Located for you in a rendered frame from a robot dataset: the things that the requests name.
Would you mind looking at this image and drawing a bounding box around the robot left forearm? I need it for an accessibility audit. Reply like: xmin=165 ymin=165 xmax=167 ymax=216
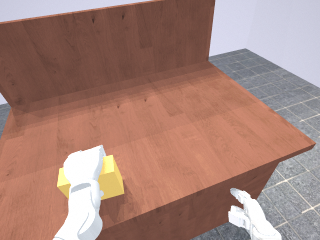
xmin=53 ymin=179 xmax=103 ymax=240

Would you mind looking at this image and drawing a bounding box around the sponge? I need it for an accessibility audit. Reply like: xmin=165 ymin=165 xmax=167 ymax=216
xmin=57 ymin=155 xmax=124 ymax=200

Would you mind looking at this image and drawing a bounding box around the table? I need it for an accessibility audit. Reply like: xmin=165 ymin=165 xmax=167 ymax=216
xmin=0 ymin=0 xmax=316 ymax=240

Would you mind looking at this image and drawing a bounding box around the robot right forearm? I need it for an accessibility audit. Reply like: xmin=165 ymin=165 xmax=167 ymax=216
xmin=249 ymin=218 xmax=282 ymax=240

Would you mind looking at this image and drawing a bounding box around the right robot hand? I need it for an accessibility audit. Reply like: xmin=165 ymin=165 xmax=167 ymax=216
xmin=228 ymin=188 xmax=266 ymax=234

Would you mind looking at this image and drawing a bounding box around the left robot hand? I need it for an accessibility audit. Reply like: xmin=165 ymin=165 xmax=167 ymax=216
xmin=63 ymin=145 xmax=106 ymax=200

